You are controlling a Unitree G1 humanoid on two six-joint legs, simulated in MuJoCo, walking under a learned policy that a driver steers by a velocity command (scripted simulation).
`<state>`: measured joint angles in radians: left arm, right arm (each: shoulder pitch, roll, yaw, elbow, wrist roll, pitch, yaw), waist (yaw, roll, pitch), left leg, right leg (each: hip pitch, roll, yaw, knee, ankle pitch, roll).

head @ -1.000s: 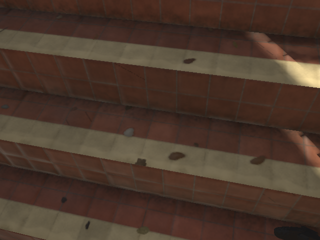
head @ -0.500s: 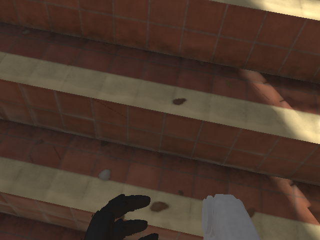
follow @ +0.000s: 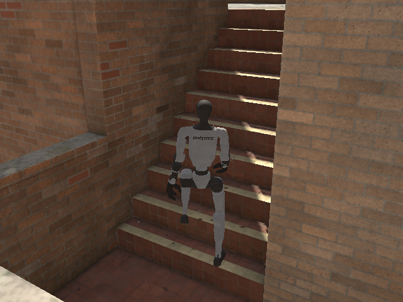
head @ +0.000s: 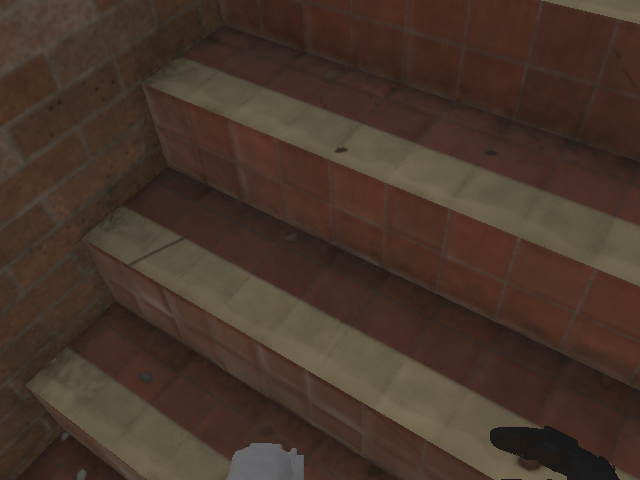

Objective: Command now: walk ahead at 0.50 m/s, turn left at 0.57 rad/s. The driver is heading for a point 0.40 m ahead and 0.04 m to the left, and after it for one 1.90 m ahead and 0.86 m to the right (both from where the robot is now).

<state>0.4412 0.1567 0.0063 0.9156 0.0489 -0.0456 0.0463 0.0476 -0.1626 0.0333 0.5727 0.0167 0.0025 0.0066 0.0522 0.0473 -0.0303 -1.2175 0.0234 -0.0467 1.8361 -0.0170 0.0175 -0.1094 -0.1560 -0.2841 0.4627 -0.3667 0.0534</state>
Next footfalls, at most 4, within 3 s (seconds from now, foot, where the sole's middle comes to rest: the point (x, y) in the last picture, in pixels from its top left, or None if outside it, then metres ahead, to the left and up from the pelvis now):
0.12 left None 0.22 0.18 -0.54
0.28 left None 0.23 0.25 -0.77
0.56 right None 0.22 0.04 -0.59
0.82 left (176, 412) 0.55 0.36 -0.57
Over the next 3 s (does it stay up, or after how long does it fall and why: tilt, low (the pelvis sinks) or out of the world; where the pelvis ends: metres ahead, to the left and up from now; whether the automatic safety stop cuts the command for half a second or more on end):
stays up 0.50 0.19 0.32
